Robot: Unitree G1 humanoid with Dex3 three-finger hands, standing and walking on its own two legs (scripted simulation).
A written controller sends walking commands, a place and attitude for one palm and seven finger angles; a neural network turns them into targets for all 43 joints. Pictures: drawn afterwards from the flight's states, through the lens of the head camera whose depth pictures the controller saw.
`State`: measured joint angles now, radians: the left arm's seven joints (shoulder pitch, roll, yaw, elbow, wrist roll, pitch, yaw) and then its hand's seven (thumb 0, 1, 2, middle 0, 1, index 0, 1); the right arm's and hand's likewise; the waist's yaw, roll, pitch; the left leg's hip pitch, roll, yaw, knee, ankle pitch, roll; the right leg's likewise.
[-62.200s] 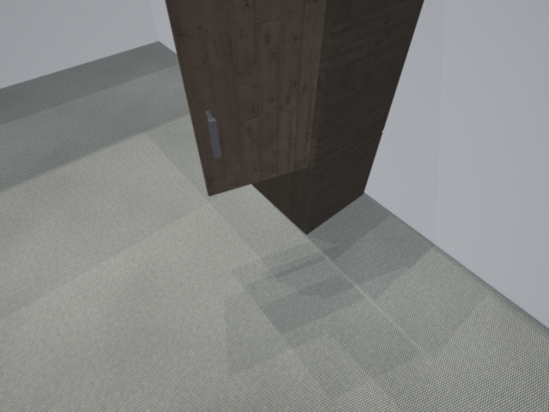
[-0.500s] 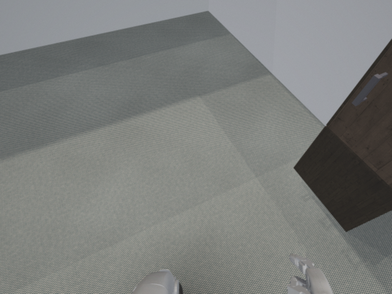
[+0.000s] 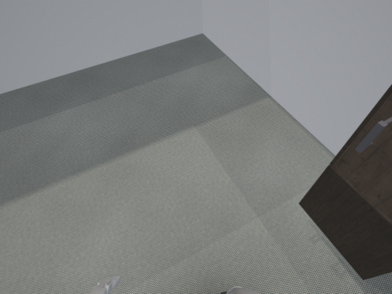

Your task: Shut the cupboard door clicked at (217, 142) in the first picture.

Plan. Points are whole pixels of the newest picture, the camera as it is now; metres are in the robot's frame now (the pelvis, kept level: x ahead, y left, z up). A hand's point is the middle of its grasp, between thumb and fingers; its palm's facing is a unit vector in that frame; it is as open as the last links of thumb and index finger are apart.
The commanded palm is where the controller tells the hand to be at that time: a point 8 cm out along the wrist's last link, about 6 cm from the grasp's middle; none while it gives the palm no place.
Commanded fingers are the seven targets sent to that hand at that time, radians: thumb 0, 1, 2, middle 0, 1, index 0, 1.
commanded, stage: turn to face it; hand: left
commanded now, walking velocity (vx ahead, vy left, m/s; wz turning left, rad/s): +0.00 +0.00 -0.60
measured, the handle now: (374, 135) +0.54 -0.50 -0.08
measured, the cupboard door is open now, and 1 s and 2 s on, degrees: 1 1 1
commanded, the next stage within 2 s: take the last steps up to it in 1.70 s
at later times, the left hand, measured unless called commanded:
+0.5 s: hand (107, 290) +0.15 +0.22 -0.17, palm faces -0.14 -0.97 -0.18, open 7.4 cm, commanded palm none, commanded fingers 0.00 0.90 0.90 -0.20 -0.30 -0.20 -0.30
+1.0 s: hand (154, 233) +0.27 +0.12 -0.14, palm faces -0.53 -0.80 -0.29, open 7.4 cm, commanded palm none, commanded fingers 0.00 0.90 0.90 -0.20 -0.30 -0.20 -0.30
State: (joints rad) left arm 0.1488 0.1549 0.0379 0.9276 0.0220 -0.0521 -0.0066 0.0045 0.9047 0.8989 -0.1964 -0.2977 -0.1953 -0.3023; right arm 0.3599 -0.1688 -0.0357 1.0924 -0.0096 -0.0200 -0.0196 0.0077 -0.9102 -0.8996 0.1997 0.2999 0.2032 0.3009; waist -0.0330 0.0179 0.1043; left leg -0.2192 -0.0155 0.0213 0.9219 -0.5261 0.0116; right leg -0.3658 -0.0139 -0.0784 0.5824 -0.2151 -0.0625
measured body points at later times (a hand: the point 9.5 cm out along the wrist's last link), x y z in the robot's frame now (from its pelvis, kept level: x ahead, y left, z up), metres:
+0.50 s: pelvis +0.07 +0.04 +0.01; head +0.11 +0.06 +0.45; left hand +0.16 +0.28 -0.16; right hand +0.15 -0.22 -0.11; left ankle +0.11 +0.15 -0.73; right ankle +0.05 -0.08 -0.69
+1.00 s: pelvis +0.07 +0.01 +0.01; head +0.10 -0.05 +0.45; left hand +0.30 +0.17 -0.12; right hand -0.04 -0.25 -0.15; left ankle +0.13 +0.14 -0.65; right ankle +0.02 -0.08 -0.73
